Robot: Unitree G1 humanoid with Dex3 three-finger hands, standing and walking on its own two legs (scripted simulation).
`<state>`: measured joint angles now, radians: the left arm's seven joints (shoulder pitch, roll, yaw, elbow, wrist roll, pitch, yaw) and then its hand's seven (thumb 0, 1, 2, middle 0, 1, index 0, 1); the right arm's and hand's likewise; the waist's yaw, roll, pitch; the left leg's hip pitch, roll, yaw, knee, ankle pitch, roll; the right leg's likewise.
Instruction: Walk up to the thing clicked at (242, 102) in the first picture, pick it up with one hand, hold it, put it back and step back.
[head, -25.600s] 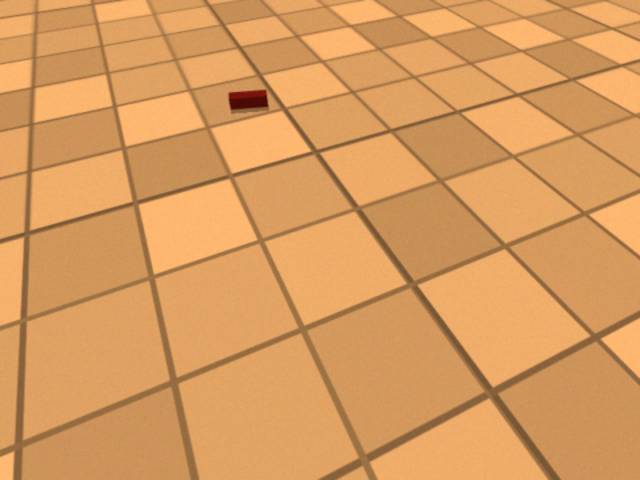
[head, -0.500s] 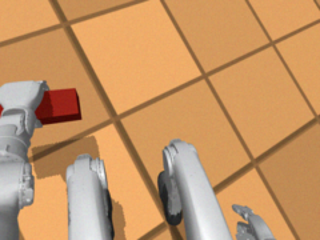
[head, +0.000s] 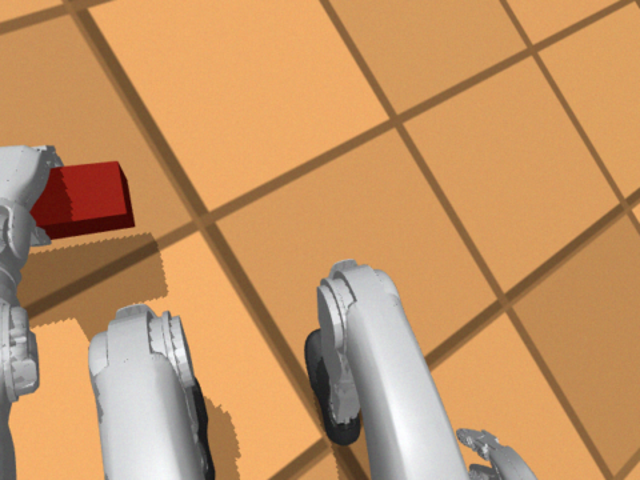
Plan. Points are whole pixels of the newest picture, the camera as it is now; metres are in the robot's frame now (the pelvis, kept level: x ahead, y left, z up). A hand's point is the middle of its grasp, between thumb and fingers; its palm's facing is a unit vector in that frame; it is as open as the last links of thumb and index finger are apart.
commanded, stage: lower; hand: left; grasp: from above
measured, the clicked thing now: (35, 207) +0.47 +0.28 -0.22
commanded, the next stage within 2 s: rest in 0.46 s
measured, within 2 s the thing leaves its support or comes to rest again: rests again in 1.06 s
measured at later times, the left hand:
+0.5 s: hand (42, 213) +0.47 +0.28 -0.24, palm faces -0.49 -0.06 -0.87, open 10.1 cm
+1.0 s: hand (56, 210) +0.48 +0.27 -0.28, palm faces -0.48 -0.06 -0.88, open 10.1 cm
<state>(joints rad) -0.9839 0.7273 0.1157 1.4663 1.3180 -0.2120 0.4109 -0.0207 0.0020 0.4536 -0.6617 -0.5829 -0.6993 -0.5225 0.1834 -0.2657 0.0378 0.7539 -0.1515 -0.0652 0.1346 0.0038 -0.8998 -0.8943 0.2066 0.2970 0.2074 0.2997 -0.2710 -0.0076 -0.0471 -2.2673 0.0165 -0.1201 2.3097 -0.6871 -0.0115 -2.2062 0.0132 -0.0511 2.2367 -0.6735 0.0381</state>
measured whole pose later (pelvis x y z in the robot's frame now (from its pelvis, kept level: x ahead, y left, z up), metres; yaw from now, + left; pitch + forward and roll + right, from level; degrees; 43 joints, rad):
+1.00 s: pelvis +0.00 +0.00 -0.05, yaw -5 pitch +32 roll -11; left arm -1.04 0.90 0.14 1.61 1.32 -0.22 0.50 -0.02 -0.01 0.46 -0.69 -0.56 -0.72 -0.50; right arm 0.12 -0.30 0.18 0.72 -0.20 -0.12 0.18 0.00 -0.90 -0.89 0.21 0.30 0.21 0.30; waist -0.35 -0.08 0.10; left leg -2.36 0.01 -0.21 2.51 -0.72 -0.02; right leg -2.28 0.04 -0.11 2.38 -0.68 0.05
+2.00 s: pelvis +0.00 +0.01 -0.05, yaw -7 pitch +29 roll -13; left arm -1.08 1.00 0.10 1.72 1.31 -0.23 0.58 0.00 -0.20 0.74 -0.38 -0.86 -0.41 -0.83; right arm 0.11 -0.34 0.28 0.68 -0.23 -0.22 0.23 0.00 -0.89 -0.89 0.21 0.30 0.21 0.30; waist -0.38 -0.13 0.16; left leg -2.35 0.02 -0.25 2.54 -0.72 -0.01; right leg -2.24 0.06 -0.15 2.36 -0.65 0.06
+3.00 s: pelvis +0.00 +0.01 -0.04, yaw -6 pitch +32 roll -13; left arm -0.95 0.89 0.15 1.39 1.26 -0.14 0.54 0.00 -0.53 0.96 -0.07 -1.01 -0.09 -1.00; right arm 0.18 -0.31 0.20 0.68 -0.19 -0.17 0.25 0.00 -0.90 -0.90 0.21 0.30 0.21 0.30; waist -0.32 -0.07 0.04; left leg -2.35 0.01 -0.23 2.49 -0.72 -0.02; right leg -2.26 0.04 -0.14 2.34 -0.66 0.04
